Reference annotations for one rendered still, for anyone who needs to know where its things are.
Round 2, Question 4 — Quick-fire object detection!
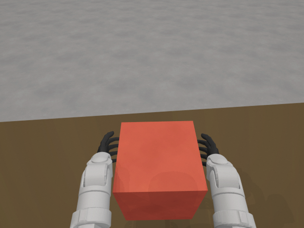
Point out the robot right hand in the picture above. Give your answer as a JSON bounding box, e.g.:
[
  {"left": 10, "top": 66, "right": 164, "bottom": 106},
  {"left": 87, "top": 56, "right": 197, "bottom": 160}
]
[{"left": 197, "top": 133, "right": 219, "bottom": 166}]

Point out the left robot forearm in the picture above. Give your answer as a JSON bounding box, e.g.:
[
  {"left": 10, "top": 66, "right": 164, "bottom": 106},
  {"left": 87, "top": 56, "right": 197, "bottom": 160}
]
[{"left": 70, "top": 152, "right": 113, "bottom": 228}]

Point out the robot left hand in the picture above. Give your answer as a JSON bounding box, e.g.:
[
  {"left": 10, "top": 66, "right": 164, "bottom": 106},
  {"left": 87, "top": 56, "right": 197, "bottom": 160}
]
[{"left": 97, "top": 131, "right": 119, "bottom": 163}]

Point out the carton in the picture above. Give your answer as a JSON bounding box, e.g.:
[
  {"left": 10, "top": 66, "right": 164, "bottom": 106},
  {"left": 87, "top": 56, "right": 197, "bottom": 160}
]
[{"left": 113, "top": 121, "right": 208, "bottom": 220}]

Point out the right robot forearm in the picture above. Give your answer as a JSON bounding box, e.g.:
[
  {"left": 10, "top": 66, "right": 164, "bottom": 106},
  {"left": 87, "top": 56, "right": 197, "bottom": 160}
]
[{"left": 206, "top": 154, "right": 256, "bottom": 228}]

